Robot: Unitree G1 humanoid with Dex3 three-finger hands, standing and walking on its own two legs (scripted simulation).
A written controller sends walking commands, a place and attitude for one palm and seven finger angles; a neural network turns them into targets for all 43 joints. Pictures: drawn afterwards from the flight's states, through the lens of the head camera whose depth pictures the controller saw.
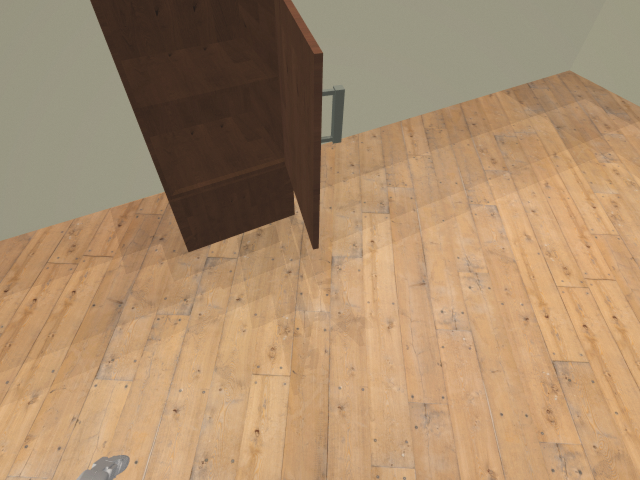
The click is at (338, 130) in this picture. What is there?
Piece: cupboard door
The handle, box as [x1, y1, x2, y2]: [321, 85, 344, 143]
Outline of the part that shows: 342,85 335,85 331,89 322,90 322,95 332,94 333,99 331,135 321,137 321,142 331,140 333,143 340,142 344,89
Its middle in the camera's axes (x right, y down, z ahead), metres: +0.02 -0.28 +0.90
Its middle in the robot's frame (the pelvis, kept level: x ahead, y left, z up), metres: +0.87 +0.03 -0.02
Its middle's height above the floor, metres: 0.74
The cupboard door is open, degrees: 77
